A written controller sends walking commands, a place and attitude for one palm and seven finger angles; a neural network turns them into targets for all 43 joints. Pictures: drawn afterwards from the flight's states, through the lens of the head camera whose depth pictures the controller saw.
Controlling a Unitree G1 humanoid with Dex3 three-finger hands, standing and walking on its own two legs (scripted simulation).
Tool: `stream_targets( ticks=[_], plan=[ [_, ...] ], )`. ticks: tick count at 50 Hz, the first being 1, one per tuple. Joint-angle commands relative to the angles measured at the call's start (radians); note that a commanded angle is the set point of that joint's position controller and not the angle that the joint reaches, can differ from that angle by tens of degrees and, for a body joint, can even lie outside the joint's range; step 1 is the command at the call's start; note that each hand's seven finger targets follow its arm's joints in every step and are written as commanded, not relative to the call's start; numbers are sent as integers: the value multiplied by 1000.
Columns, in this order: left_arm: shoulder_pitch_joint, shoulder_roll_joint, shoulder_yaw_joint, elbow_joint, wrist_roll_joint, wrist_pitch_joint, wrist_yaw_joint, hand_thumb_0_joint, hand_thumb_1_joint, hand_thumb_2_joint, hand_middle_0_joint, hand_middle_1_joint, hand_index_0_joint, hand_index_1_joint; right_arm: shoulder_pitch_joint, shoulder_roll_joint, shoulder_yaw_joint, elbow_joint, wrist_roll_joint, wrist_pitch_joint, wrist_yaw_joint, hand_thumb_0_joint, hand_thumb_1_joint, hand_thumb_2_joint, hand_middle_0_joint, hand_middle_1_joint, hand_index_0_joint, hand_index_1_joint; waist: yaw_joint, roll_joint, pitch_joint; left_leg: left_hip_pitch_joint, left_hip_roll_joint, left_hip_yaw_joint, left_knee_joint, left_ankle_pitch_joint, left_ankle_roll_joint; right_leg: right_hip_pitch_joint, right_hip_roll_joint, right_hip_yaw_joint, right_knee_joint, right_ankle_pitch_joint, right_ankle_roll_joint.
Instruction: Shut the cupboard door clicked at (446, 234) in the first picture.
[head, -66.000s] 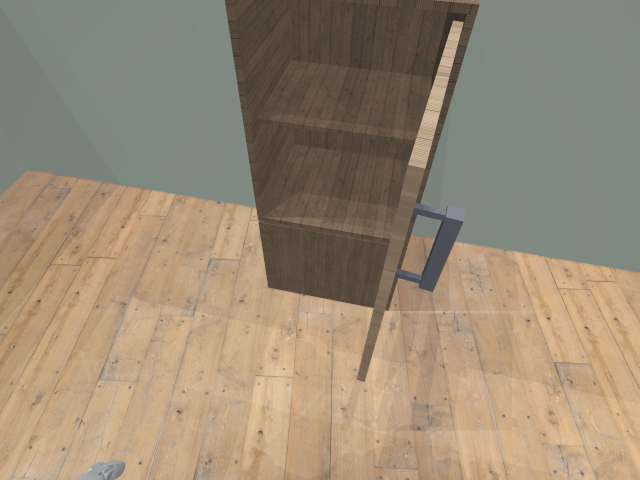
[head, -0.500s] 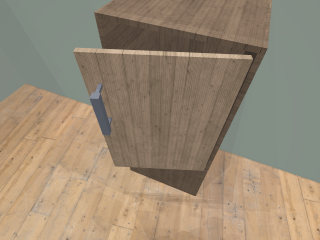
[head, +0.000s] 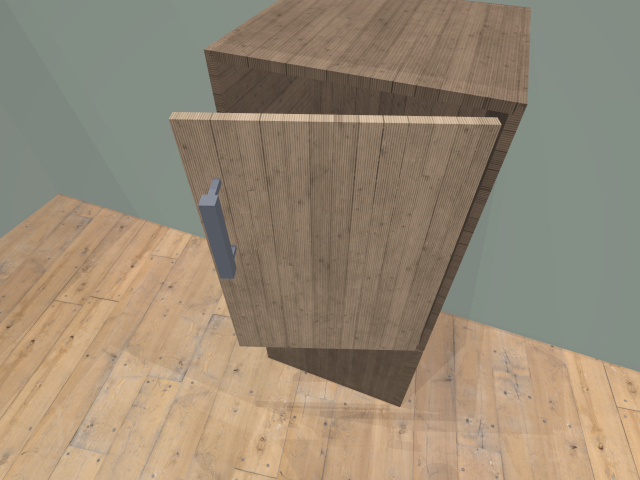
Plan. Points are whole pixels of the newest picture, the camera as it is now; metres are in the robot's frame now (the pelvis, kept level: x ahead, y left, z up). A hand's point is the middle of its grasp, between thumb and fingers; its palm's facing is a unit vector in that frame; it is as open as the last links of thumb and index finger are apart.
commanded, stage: come to a stop and stand still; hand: left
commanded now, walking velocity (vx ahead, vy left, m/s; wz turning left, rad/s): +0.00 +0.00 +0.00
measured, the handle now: (222, 230) +0.45 +0.17 +0.06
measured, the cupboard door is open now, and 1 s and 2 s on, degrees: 20 20 20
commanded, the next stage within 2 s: look again from close up in 0.20 s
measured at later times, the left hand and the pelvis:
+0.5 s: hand out of the picture -0.02 +0.15 -0.17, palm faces +0.00 -0.99 -0.15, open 7.4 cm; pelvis +0.00 +0.00 +0.01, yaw -1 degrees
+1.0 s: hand out of the picture +0.02 +0.17 -0.16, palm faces +0.07 -0.98 -0.19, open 7.3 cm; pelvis +0.01 +0.00 +0.00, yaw -1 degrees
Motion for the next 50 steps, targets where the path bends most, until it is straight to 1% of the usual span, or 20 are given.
stream_targets(
  ticks=[1, 3, 7, 11, 13, 15, 18, 20, 23, 27, 29, 33, 37, 42, 44, 46, 47, 48, 49, 50],
  plan=[
    [70, 87, 24, -61, 9, -10, -1, 0, 900, 900, -200, -300, -200, -300, 18, -122, -35, -57, -8, -12, -3, 0, -900, -900, 200, 300, 200, 300, 20, -30, 107, -153, 126, -194, -254, -234, -20, -48, -26, 63, -79, -83, -64],
    [83, 82, 26, -68, 11, -8, -2, 0, 900, 900, -200, -300, -200, -300, 19, -131, -39, -57, -8, -11, -2, 0, -900, -900, 200, 300, 200, 300, 22, -48, 107, -161, 127, -203, -271, -260, -16, -55, -22, 61, -77, -94, -59],
    [99, 77, 27, -73, 11, -12, -2, 0, 900, 900, -200, -300, -200, -300, 17, -127, -39, -57, -7, -17, -2, 0, -900, -900, 200, 300, 200, 300, 22, -28, 69, -116, 129, -196, -273, -216, -14, -45, -29, 64, -87, -43, -59],
    [104, 79, 24, -71, 10, -19, -4, 0, 900, 900, -200, -300, -200, -300, 18, -122, -35, -47, -4, -22, -2, 0, -900, -900, 200, 300, 200, 300, 19, -37, 51, -71, 125, -177, -257, -147, -16, -44, -40, 80, -116, -3, -59],
    [102, 82, 22, -67, 8, -20, -5, 0, 900, 900, -200, -300, -200, -300, 17, -121, -33, -39, -3, -22, -2, 0, -900, -900, 200, 300, 200, 300, 17, -34, 65, -68, 120, -169, -253, -134, -22, -52, -43, 86, -130, -8, -58],
    [106, 83, 23, -63, 9, -21, -5, 0, 900, 900, -200, -300, -200, -300, 19, -117, -32, -32, -2, -25, -3, 0, -900, -900, 200, 300, 200, 300, 19, -34, 48, -49, 124, -167, -254, -103, -20, -37, -45, 82, -133, 25, -56],
    [104, 81, 20, -54, 7, -21, -5, 0, 900, 900, -200, -300, -200, -300, 15, -119, -30, -20, 0, -25, -4, 0, -900, -900, 200, 300, 200, 300, 17, -32, 55, -44, 121, -161, -252, -92, -26, -38, -47, 88, -143, 25, -55],
    [107, 82, 20, -47, 7, -21, -5, 0, 900, 900, -200, -300, -200, -300, 13, -114, -29, -12, 1, -27, -5, 0, -900, -900, 200, 300, 200, 300, 20, -15, 47, -31, 124, -157, -255, -70, -25, -26, -49, 82, -144, 52, -53],
    [105, 78, 18, -39, 5, -24, -5, 0, 900, 900, -200, -300, -200, -300, 12, -109, -27, 1, 3, -27, -5, 0, -900, -900, 200, 300, 200, 300, 19, -43, 51, -26, 117, -148, -241, -43, -28, -23, -55, 89, -155, 57, -52],
    [102, 75, 17, -31, 4, -23, -4, 0, 900, 900, -200, -300, -200, -300, 10, -103, -26, 16, 3, -25, -6, 0, -900, -900, 200, 300, 200, 300, 20, -37, 64, -28, 117, -145, -243, -42, -30, -24, -56, 88, -163, 49, -51],
    [105, 73, 18, -29, 4, -24, -4, 0, 900, 900, -200, -300, -200, -300, 12, -98, -26, 21, 3, -25, -6, 0, -900, -900, 200, 300, 200, 300, 21, -35, 61, -25, 116, -143, -242, -42, -31, -23, -58, 88, -167, 47, -52],
    [102, 71, 18, -26, 2, -26, -2, 0, 900, 900, -200, -300, -200, -300, 15, -92, -26, 33, 4, -29, -8, 0, -900, -900, 200, 300, 200, 300, 22, -42, 27, 7, 116, -131, -222, 38, -30, 4, -61, 90, -163, 102, -50],
    [100, 66, 18, -23, 1, -24, -1, 0, 900, 900, -200, -300, -200, -300, 14, -84, -24, 44, 4, -26, -10, 0, -900, -900, 200, 300, 200, 300, 23, -39, 56, -5, 118, -131, -231, 25, -32, -3, -59, 89, -168, 91, -51],
    [99, 63, 21, -23, 1, -23, 0, 0, 900, 900, -200, -300, -200, -300, 17, -79, -25, 52, 4, -29, -11, 0, -900, -900, 200, 300, 200, 300, 25, -39, 40, 9, 122, -130, -233, 58, -31, 16, -58, 85, -160, 117, -48],
    [101, 61, 21, -22, 1, -22, 0, 0, 900, 900, -200, -300, -200, -300, 18, -80, -25, 53, 4, -28, -12, 0, -900, -900, 200, 300, 200, 300, 24, -28, 50, 9, 123, -132, -240, 40, -32, 9, -57, 87, -164, 106, -47],
    [101, 60, 22, -22, 1, -22, 0, 0, 900, 900, -200, -300, -200, -300, 19, -81, -26, 54, 4, -28, -12, 0, -900, -900, 200, 300, 200, 300, 24, -40, 46, 14, 124, -130, -239, 50, -30, 13, -56, 84, -162, 114, -46],
    [91, 113, 19, 3, 23, -29, 32, 0, 900, 900, -200, -300, -200, -300, -55, -141, -22, -20, 6, -37, -7, 0, -900, -900, 200, 300, 200, 300, 35, 8, 72, -27, 152, -105, -72, 263, -56, -41, -81, 94, -123, 230, -46],
    [-780, 574, 317, -1695, -122, -281, 24, 0, 900, 900, -200, -300, -200, -300, 16, -358, -54, -375, 15, -217, -89, 0, -900, -900, 200, 300, 200, 300, -177, 34, -373, 279, 101, -179, -117, 334, -64, -24, 63, -9, 0, 240, -35],
    [-110, 171, 14, -1443, -131, -212, 35, 0, 900, 900, -218, -320, -218, -320, -60, -218, -3, -342, 56, -298, -88, 0, -900, -900, 200, 300, 200, 300, -1, 301, -515, 363, 112, -176, -126, 358, -103, -89, 90, -24, 56, 20, -62],
    [131, -8, -50, -1269, -154, -49, 66, 0, 900, 900, -237, -340, -237, -340, -102, -199, -13, -324, 48, -340, -80, 0, -900, -900, 200, 300, 200, 300, 9, 285, -345, 195, 118, -195, -179, 269, -134, -121, 84, -44, 126, -80, -51]
  ],
)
